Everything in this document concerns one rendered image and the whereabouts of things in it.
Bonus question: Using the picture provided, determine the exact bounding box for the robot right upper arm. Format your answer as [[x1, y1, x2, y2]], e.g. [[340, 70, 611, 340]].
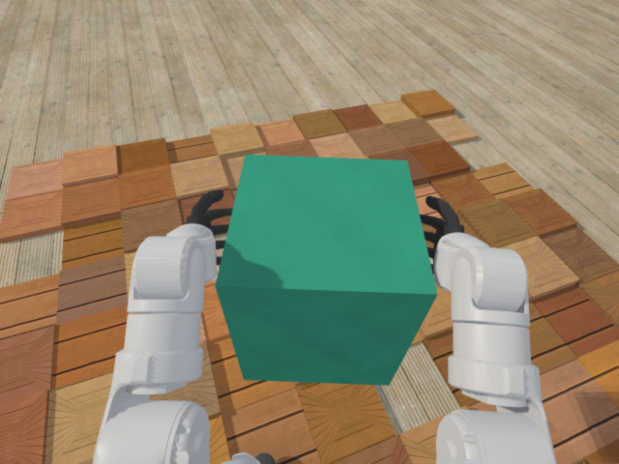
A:
[[436, 409, 555, 464]]

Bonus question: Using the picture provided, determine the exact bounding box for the left robot hand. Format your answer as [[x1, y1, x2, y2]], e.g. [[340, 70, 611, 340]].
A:
[[186, 189, 233, 265]]

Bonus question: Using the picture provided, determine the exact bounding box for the robot left upper arm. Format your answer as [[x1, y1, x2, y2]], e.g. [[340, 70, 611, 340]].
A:
[[95, 400, 210, 464]]

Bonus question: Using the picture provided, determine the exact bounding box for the robot right forearm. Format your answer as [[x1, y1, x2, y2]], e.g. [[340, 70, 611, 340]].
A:
[[433, 232, 557, 464]]

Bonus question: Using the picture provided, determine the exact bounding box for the right robot hand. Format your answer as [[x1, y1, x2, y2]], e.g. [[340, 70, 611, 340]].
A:
[[420, 196, 464, 274]]

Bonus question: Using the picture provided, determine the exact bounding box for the carton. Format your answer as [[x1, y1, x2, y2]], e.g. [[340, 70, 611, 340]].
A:
[[216, 155, 437, 386]]

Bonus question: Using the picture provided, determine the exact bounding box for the robot left forearm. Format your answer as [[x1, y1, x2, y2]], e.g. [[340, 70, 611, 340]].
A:
[[93, 223, 217, 464]]

